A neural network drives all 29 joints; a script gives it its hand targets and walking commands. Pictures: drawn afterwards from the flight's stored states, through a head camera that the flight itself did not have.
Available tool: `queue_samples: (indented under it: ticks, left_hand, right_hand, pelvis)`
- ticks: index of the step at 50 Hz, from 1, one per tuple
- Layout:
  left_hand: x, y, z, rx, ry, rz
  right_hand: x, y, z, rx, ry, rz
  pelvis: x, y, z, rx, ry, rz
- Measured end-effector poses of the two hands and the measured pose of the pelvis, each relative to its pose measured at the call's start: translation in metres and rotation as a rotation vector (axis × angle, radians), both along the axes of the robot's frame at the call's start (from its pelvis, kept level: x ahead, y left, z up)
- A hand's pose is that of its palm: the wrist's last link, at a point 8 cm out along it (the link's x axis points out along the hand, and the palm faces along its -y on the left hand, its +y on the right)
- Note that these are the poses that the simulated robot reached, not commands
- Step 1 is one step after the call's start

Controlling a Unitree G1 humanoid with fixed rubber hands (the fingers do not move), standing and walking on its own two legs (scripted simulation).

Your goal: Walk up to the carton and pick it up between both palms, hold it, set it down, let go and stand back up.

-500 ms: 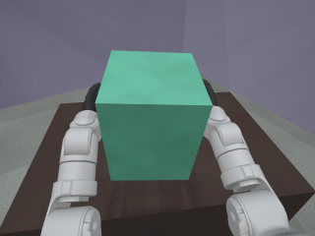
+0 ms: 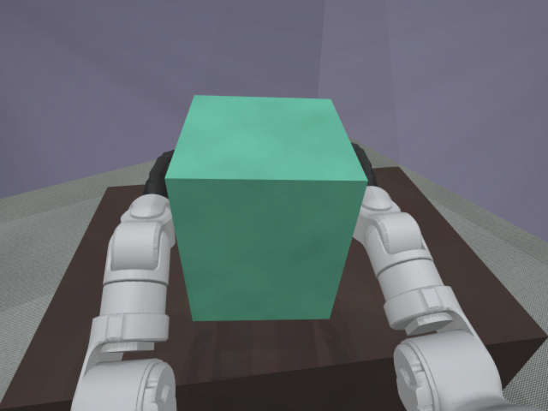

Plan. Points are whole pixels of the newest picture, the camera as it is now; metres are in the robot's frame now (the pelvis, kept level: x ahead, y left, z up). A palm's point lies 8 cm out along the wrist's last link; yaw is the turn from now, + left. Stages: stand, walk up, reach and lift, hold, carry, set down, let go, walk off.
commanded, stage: hold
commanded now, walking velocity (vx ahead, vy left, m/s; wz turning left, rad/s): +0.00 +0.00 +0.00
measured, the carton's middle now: (262, 208) +0.37 -0.02 +0.19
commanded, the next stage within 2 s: none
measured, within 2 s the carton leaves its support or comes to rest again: neither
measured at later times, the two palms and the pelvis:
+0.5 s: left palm (159, 205) +0.37 +0.13 +0.20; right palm (362, 196) +0.36 -0.16 +0.20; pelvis +0.00 +0.00 +0.00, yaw +0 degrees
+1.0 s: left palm (157, 197) +0.37 +0.13 +0.22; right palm (362, 187) +0.37 -0.16 +0.21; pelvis +0.00 +0.00 +0.00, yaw +0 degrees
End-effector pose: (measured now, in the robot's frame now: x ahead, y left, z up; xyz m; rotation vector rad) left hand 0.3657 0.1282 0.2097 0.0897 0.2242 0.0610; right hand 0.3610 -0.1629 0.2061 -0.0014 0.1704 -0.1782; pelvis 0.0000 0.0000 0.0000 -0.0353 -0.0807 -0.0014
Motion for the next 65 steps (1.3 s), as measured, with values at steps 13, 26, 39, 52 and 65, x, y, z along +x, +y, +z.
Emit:
queue_samples:
  ticks: [13,26,39,52,65]
  left_hand:
    - [0.001,-0.001,-0.009,0.003,0.037,-0.002]
    - [0.001,-0.001,-0.009,0.003,0.038,-0.003]
    - [0.002,-0.001,0.007,-0.002,-0.022,0.001]
    - [0.003,0.0,0.015,-0.003,-0.057,0.004]
    - [0.009,0.001,-0.001,-0.003,0.012,0.0]
  right_hand:
    - [0.001,-0.001,-0.009,0.0,0.036,-0.003]
    - [0.001,-0.001,-0.009,0.004,0.036,-0.004]
    - [0.002,-0.001,0.007,0.012,-0.025,-0.003]
    - [0.004,0.0,0.015,0.014,-0.059,0.001]
    - [0.008,0.001,-0.002,0.009,0.01,-0.002]
  pelvis:
    - [0.0,0.0,0.0,0.0,0.0,0.0]
    - [0.0,0.0,0.0,0.0,-0.001,0.0]
    - [0.0,0.0,0.0,0.0,-0.001,0.0]
    - [0.001,-0.001,0.0,0.001,0.001,0.0]
    - [0.002,-0.001,0.0,0.001,0.001,0.0]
